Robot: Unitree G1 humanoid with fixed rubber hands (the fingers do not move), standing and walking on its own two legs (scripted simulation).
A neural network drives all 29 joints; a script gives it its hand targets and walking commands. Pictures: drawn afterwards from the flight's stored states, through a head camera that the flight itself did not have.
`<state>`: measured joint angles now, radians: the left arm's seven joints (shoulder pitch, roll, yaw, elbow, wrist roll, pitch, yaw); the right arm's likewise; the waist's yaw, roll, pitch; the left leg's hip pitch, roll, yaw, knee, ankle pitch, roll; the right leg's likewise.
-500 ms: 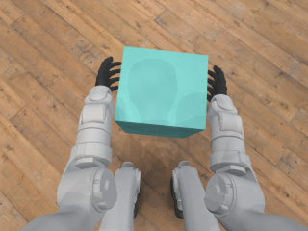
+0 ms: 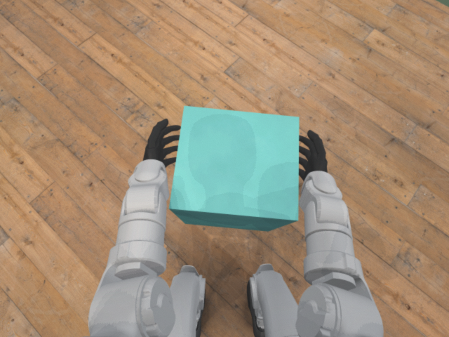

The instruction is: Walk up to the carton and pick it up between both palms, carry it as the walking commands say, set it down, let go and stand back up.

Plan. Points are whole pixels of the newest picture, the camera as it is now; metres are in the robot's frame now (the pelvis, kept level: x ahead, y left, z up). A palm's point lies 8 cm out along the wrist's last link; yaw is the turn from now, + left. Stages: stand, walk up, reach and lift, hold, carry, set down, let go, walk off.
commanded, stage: reach and lift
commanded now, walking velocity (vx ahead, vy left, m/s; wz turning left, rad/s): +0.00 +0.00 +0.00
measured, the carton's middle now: (233, 178) +0.40 -0.01 -0.12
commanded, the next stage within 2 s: none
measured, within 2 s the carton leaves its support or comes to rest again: neither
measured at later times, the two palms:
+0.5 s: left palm (145, 159) +0.39 +0.13 +0.03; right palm (332, 170) +0.36 -0.16 +0.03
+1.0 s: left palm (126, 153) +0.36 +0.13 +0.11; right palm (356, 160) +0.35 -0.16 +0.10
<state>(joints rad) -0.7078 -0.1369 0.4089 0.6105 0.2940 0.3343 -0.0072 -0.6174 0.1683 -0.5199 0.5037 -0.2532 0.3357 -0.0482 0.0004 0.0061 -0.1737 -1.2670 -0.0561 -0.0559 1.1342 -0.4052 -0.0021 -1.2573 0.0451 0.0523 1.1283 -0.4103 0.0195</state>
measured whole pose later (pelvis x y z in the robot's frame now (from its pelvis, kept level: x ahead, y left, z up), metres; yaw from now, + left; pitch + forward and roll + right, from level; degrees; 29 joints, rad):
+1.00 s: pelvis +0.03 +0.00 +0.10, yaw +0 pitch +6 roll +0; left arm -0.42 -0.20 0.34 0.46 0.34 0.45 -0.02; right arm -0.38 0.19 -0.40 0.42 -0.30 0.47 -0.02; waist -0.01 0.00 -0.04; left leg -0.41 -0.04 -0.07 0.52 -0.22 0.01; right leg -0.40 0.03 0.07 0.51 -0.22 0.01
